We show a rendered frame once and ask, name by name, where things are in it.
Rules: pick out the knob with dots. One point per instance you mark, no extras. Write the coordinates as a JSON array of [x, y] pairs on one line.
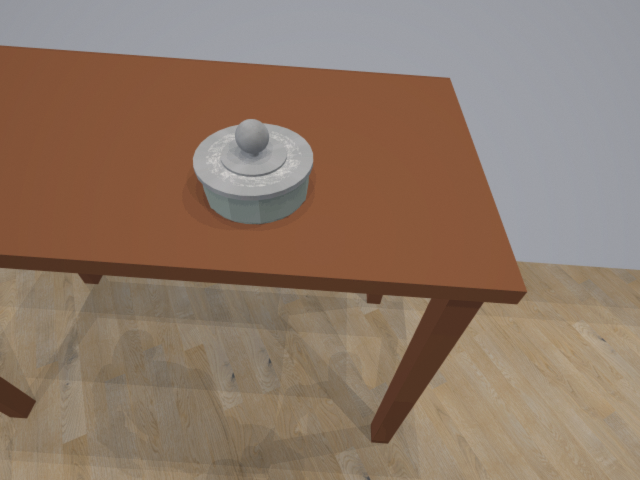
[[252, 136]]

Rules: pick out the pot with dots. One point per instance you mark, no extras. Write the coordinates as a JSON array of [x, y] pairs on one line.
[[259, 211]]

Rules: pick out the table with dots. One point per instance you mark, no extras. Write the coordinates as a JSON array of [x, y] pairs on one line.
[[97, 178]]

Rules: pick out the lid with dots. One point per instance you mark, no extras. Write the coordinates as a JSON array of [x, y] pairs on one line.
[[222, 167]]

